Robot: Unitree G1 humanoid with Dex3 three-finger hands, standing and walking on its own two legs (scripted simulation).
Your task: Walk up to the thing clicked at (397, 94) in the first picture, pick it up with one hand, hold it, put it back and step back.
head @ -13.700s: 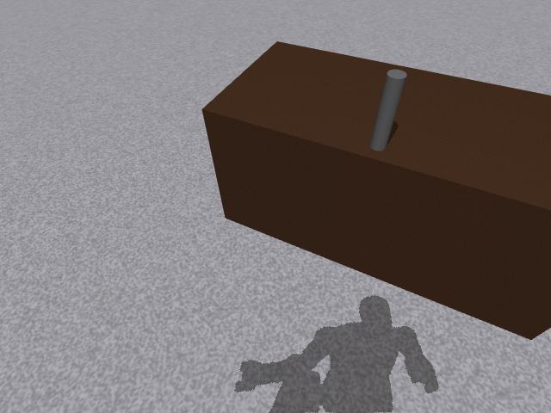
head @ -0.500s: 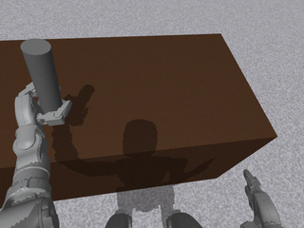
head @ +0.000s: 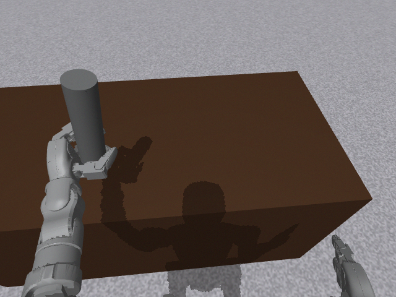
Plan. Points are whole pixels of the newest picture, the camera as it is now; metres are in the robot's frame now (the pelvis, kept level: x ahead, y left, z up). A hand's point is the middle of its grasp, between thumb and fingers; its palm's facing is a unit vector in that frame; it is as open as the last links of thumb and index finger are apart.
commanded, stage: lift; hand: left
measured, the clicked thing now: (89, 132) +0.38 +0.20 +0.15
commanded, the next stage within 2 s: hold in 0.66 s
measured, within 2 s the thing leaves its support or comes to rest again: neither
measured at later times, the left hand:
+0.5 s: hand (101, 150) +0.35 +0.18 +0.14, palm faces +0.23 -0.97 +0.01, open 7.4 cm
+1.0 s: hand (96, 147) +0.33 +0.17 +0.17, palm faces +0.23 -0.97 +0.02, open 7.4 cm
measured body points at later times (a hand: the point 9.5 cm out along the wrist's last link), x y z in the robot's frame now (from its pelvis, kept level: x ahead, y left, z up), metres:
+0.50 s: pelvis +0.00 -0.01 +0.02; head +0.00 -0.02 +0.47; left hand +0.33 +0.23 +0.14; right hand +0.15 -0.27 -0.04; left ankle +0.01 +0.10 -0.69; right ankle -0.01 -0.12 -0.69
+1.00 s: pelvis +0.00 -0.01 +0.03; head -0.01 -0.03 +0.48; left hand +0.31 +0.22 +0.17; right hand +0.16 -0.27 -0.04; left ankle +0.01 +0.10 -0.69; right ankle -0.01 -0.12 -0.69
